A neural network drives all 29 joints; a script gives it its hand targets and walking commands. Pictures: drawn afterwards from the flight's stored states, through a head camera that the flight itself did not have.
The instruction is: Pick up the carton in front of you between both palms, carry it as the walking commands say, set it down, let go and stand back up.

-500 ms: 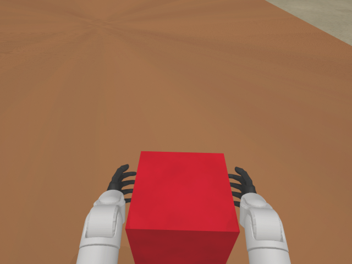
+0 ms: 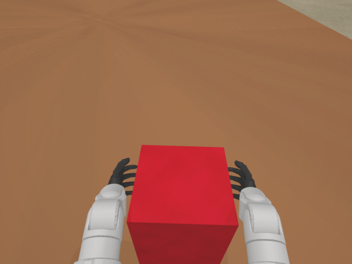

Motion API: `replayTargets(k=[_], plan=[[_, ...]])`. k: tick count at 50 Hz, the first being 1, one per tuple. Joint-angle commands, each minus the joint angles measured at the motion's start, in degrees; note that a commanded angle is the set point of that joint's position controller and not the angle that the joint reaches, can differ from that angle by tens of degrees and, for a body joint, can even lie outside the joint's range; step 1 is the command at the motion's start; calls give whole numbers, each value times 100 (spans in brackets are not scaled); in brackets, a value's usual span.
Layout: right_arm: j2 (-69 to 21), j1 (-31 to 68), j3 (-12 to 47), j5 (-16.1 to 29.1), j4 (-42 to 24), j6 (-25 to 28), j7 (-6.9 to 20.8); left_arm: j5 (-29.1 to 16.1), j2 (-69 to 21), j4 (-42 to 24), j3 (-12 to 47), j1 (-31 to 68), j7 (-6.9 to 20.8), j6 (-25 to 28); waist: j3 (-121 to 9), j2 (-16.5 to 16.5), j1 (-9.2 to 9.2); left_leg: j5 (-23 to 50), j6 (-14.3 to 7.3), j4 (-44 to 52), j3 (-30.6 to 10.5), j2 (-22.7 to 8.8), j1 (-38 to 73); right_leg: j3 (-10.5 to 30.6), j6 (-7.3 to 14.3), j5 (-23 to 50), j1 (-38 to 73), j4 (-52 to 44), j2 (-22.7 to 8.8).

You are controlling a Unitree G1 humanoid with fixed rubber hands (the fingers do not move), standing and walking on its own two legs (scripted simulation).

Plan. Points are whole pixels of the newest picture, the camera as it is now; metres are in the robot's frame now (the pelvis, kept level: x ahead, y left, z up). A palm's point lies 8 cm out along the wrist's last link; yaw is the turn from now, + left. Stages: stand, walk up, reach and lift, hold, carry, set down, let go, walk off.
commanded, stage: carry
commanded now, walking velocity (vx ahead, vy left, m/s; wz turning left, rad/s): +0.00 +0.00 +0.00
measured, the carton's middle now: (180, 207) +0.30 +0.00 -0.05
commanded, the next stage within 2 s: hold in 0.08 s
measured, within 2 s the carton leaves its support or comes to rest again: neither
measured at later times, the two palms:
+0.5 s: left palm (108, 202) +0.25 +0.15 +0.05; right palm (247, 197) +0.27 -0.14 +0.05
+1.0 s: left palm (118, 194) +0.27 +0.14 +0.04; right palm (249, 188) +0.30 -0.16 +0.04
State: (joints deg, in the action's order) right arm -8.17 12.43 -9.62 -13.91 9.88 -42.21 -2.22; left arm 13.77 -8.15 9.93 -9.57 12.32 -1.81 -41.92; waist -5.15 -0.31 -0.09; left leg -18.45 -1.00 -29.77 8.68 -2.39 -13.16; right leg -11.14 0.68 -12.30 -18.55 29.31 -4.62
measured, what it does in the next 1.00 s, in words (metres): stands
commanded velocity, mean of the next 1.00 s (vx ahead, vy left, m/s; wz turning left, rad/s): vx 0.00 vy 0.00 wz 0.00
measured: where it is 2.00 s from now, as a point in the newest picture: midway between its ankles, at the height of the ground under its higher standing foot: outside the picture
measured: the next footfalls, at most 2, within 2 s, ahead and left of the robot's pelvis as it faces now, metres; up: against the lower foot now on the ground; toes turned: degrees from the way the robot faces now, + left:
none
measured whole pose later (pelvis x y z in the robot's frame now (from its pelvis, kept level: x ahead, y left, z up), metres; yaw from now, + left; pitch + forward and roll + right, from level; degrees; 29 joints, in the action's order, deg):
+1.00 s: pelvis -0.03 -0.03 +0.00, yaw +5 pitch -7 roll +0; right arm -11.5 27.8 -26.0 -24.0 27.2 -36.0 0.9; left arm 24.4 -11.9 29.9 -26.8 28.0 1.9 -33.8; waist 2.9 -2.0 -1.1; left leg -16.2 0.4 -30.1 -6.7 1.4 -7.5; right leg 1.6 1.1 -11.2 -10.7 28.5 2.3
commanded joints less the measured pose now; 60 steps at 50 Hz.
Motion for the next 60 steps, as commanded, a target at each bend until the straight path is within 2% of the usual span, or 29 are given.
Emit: replayTargets(k=[1,4,5,6,7,8,10,12,13,18,26,31,38,41,45,50,54,57,60], plan=[[-5183,2647,3234,1524,-466,244,1383,-1489,-5178,-433,3193,2605,1353,222,-1376,27,9,1401,-34,511,-582,-658,87,627,3,1299,916,-271,-542],[-5163,2568,3228,1507,-449,231,1376,-1475,-5155,-418,3189,2532,1349,208,-1460,24,8,1479,-31,480,-572,-661,138,623,5,1376,952,-249,-544],[-5260,1843,3050,1470,-408,183,1374,-1341,-5221,-314,2940,1807,1385,196,-983,-215,-19,3124,-72,833,-1460,616,418,1462,123,2643,2199,-471,922],[-5056,2012,3058,1474,-675,267,1339,-1309,-4969,-423,2873,2056,1334,309,-1153,-290,27,3471,-24,788,-1579,560,540,1653,111,3001,2448,-517,885],[-5040,1952,3005,1337,-683,310,1274,-1257,-5064,-508,2939,1963,1314,325,-1355,-62,-75,3591,10,812,-1627,542,816,1620,93,2857,2636,-593,901],[-4985,2025,2997,1280,-666,303,1294,-1207,-4952,-523,2824,1933,1316,336,-1201,-106,27,3415,45,921,-1533,590,824,1542,39,2906,2549,-631,916],[-5026,2364,3078,1384,-675,359,1367,-1149,-4988,-337,2771,2114,1289,401,-1084,-120,77,3009,68,1049,-1508,615,853,1540,-56,2702,2439,-693,972],[-5044,2461,3099,1423,-630,362,1400,-1173,-5002,-224,2773,2182,1300,432,-1065,-127,69,2980,107,1098,-1473,648,1022,1498,-120,2403,2365,-750,1056],[-5072,2507,3070,1399,-527,369,1412,-1221,-5085,-238,2856,2386,1329,432,-1075,-169,40,2731,139,1122,-1456,656,957,1484,-93,2077,2368,-795,1074],[-5221,2516,2696,1127,77,343,1467,-1233,-5146,134,2761,2855,1521,406,-614,-124,-112,1419,64,1275,-1438,630,476,1473,-11,1151,2299,-879,1022],[-5555,3146,2617,1132,436,307,1659,-1116,-5398,699,2411,3245,1709,448,-401,-8,4,301,-89,1429,-1387,607,-92,1439,-58,390,2509,-924,934],[-5689,3411,2591,1155,618,296,1781,-1075,-5505,897,2282,3497,1791,490,-398,33,29,-132,-167,1432,-1346,598,-272,1489,-93,-93,2532,-970,861],[-5770,3606,2492,1153,854,275,1847,-1052,-5548,1035,2195,3783,1852,491,-397,80,10,-202,-155,1309,-1289,638,-220,1586,-118,-497,2414,-1093,773],[-5763,3908,2218,1035,1135,334,1819,-927,-5471,1298,1957,4147,1882,560,-285,116,-16,-348,-160,1169,-1262,669,-295,1623,-116,-786,2295,-1074,745],[-5518,4383,1372,583,1908,569,1751,-469,-5284,2083,1194,4680,1840,807,-16,127,-86,-608,-162,878,-1261,709,-527,1661,-88,-1179,1948,-898,718],[-4654,4673,217,-148,2559,1080,1524,275,-4782,2751,107,4784,1472,1251,201,-9,-100,-450,-122,484,-1300,736,-1059,1524,-20,-752,1360,-356,812],[-3807,4121,-240,-593,2689,1686,1380,634,-4193,2850,-390,4190,1175,1802,-202,22,-183,402,-6,64,-1235,823,-1575,1403,-18,583,710,229,918],[-3647,3969,-67,-546,2664,2325,1350,536,-4160,2693,-170,4027,1064,2424,-885,42,-229,1130,131,-364,-1198,924,-1962,1435,-36,1484,294,701,975],[-3923,4138,502,-239,2576,2991,1377,219,-4512,2567,467,4173,980,3085,-1902,-40,-222,1729,252,-851,-1220,999,-2327,1447,-49,2157,-9,1265,1047]])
